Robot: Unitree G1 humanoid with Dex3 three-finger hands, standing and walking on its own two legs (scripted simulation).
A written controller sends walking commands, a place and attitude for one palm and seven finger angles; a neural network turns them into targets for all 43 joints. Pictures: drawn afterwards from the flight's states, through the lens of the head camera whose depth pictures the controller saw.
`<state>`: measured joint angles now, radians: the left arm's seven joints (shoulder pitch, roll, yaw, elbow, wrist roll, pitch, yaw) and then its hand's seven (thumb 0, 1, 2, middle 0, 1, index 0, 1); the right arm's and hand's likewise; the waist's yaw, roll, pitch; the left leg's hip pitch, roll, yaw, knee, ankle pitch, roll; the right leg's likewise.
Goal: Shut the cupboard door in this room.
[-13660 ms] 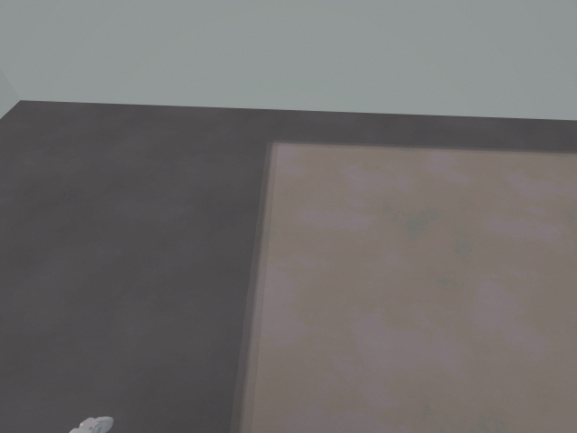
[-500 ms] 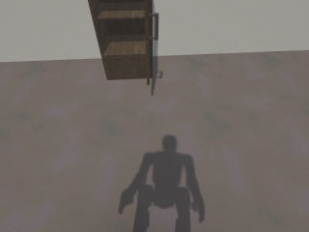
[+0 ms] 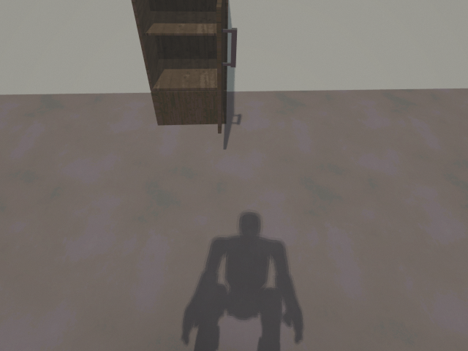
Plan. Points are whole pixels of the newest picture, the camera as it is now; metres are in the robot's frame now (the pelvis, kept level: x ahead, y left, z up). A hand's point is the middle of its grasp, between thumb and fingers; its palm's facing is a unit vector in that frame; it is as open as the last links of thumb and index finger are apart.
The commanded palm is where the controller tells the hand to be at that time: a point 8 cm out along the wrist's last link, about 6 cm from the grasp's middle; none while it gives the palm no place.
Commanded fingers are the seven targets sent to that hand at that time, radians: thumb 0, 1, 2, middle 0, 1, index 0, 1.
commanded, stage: stand and wait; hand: left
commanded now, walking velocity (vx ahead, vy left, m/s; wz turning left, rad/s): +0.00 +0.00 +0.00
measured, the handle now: (228, 48) +1.23 +0.10 -0.06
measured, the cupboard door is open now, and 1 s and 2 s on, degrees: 85 85 85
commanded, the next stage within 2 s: turn or walk to find it in 0.46 s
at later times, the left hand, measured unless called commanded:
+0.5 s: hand out of the picture -0.01 +0.18 -0.18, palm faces +0.02 -0.98 -0.20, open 7.4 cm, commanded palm none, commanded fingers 0.00 0.90 0.90 -0.20 -0.30 -0.20 -0.30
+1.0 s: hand out of the picture +0.01 +0.22 -0.19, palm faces +0.12 -0.97 -0.23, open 7.4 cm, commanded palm none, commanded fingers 0.00 0.90 0.90 -0.20 -0.30 -0.20 -0.30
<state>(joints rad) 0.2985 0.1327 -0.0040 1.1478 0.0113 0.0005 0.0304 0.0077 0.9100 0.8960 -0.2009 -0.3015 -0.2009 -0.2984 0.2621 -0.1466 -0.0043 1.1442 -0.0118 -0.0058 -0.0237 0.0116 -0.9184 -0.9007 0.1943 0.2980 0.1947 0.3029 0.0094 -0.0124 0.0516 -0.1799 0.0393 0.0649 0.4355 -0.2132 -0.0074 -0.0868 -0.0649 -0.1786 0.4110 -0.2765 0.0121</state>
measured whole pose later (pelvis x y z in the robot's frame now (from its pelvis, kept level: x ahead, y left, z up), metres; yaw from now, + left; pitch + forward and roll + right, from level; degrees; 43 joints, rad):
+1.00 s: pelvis -0.02 +0.02 -0.01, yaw +6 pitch +0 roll -1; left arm 0.19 0.21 0.04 1.04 0.02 0.04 0.03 0.01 0.91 0.90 -0.20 -0.30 -0.20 -0.30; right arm 0.22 -0.16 -0.03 1.03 -0.03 0.00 -0.02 0.01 -0.91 -0.90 0.20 0.30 0.20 0.30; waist -0.01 -0.01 0.07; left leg -0.33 -0.02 -0.01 0.55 -0.23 0.04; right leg -0.33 -0.05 -0.07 0.89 -0.52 0.03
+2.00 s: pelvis +0.01 -0.01 +0.00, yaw +6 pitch -2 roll +0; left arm 0.13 0.35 0.01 1.08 0.01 -0.01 0.00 0.01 0.91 0.90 -0.20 -0.30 -0.20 -0.30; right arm 0.10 -0.34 0.00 1.10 -0.01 -0.02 0.00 0.01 -0.90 -0.90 0.20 0.30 0.20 0.30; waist 0.01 0.00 0.05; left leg -0.16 0.01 -0.01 0.37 -0.17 -0.01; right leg -0.05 -0.01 -0.02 0.34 -0.26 0.00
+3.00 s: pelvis -0.03 -0.02 +0.00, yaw -13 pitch +1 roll +2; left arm 0.26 0.20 0.05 0.96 0.03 0.03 0.00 0.01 0.91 0.90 -0.21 -0.30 -0.21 -0.30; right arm 0.10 -0.25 -0.06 0.96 -0.01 0.04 -0.03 0.01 -0.91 -0.90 0.19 0.30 0.19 0.30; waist 0.05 0.00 0.09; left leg -0.42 0.04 -0.01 0.95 -0.42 -0.07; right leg -0.29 0.05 0.09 0.49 -0.22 -0.05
